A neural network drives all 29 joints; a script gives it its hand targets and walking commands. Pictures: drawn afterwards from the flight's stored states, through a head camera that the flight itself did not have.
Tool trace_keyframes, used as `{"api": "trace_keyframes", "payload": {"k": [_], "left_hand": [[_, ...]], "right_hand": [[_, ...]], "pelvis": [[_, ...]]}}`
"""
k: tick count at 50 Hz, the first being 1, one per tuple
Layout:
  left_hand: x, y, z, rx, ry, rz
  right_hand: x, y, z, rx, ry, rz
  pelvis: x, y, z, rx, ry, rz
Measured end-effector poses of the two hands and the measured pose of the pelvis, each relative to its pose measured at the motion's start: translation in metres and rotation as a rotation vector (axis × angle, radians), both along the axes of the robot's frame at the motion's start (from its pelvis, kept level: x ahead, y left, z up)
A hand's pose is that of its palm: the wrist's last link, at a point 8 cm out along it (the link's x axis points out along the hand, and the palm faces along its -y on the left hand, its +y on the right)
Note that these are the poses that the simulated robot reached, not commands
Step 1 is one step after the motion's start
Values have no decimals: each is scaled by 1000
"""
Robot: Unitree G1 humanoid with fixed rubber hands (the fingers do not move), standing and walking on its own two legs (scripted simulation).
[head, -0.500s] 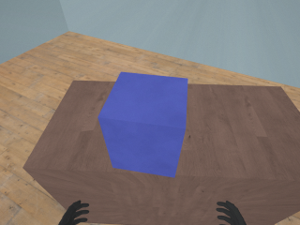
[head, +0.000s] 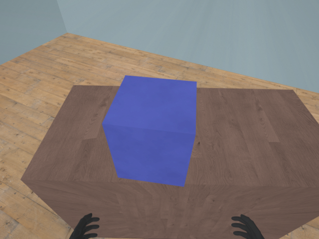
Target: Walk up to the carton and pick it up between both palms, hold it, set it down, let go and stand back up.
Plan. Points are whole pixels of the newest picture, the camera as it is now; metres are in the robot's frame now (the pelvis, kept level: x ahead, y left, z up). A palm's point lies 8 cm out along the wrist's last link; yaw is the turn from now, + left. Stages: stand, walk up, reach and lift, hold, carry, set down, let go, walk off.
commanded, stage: let go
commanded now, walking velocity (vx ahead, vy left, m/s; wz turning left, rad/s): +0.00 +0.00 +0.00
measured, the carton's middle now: (155, 132) +0.43 +0.03 +0.03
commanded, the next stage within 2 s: stand in 0.50 s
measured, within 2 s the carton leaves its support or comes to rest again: neither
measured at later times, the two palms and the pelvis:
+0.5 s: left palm out of the picture +0.15 +0.23 -0.08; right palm out of the picture +0.15 -0.23 -0.08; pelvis +0.00 +0.00 +0.00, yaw +0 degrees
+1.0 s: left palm out of the picture +0.02 +0.26 -0.12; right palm out of the picture +0.03 -0.24 -0.12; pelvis -0.02 +0.01 +0.00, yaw +1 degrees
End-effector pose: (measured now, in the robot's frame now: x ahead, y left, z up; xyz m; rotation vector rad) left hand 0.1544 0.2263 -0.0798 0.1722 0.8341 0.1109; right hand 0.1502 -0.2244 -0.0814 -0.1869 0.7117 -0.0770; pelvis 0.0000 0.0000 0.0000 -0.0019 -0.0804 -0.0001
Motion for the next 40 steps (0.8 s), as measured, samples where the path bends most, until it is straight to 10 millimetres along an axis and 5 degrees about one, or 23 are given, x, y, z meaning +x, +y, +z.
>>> {"api": "trace_keyframes", "payload": {"k": [27,40], "left_hand": [[-5,2,-2,3,-3,9],[-80,37,-23,67,108,60]], "right_hand": [[-4,-3,-3,-5,27,-4],[-67,-23,-34,-42,279,-81]], "pelvis": [[-4,2,-2,1,23,0],[-2,6,-6,0,30,14]]}}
